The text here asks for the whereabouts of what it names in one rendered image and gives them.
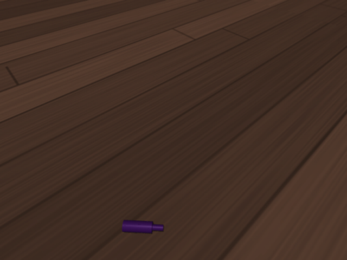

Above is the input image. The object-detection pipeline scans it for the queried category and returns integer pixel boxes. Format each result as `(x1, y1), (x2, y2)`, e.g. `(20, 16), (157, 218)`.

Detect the bottle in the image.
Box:
(122, 220), (164, 233)

